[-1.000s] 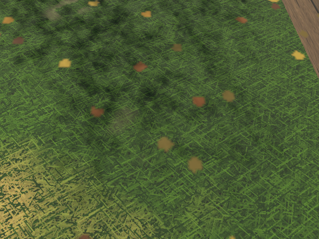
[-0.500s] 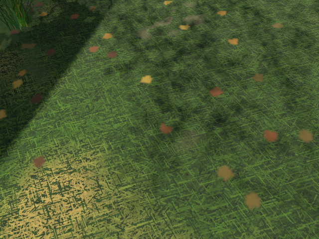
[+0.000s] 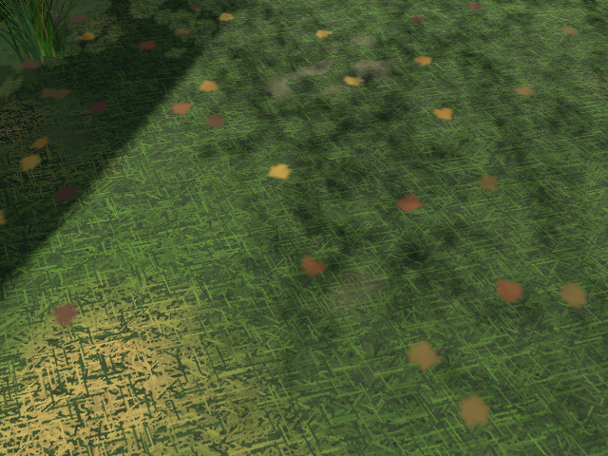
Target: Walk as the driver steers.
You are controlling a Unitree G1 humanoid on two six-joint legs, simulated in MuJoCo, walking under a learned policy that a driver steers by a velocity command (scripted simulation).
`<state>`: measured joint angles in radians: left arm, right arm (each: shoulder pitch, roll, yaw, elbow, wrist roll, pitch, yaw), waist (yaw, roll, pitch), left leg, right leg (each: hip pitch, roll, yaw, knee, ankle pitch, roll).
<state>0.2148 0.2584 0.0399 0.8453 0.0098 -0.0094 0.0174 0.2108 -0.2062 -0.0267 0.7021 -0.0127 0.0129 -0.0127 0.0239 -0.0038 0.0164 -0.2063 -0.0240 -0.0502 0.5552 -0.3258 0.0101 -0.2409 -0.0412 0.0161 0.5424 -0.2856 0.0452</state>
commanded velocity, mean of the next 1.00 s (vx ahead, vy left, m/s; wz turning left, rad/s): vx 0.40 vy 0.00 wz -0.10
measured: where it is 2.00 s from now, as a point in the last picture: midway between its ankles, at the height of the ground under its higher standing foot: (332, 412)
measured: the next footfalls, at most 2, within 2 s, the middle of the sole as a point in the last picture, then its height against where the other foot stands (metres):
left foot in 0.66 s outside the picture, level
right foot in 1.16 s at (386, 396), level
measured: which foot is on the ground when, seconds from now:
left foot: down 0.00-0.18, up 0.20-0.64, down 0.66-1.00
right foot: down 0.00-0.68, up 0.70-1.00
